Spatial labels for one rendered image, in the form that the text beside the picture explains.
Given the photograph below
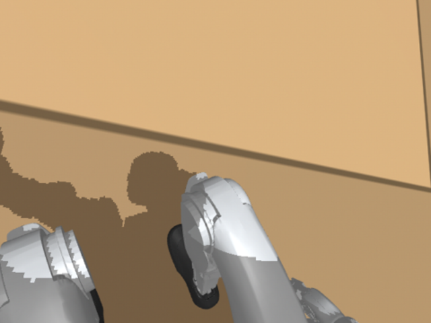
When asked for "right robot foot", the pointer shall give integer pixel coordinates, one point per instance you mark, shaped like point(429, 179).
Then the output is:
point(183, 266)

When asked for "left robot foot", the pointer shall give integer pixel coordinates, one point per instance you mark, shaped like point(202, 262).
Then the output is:
point(98, 305)

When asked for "right robot hand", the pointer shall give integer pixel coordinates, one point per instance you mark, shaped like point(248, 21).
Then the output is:
point(316, 306)

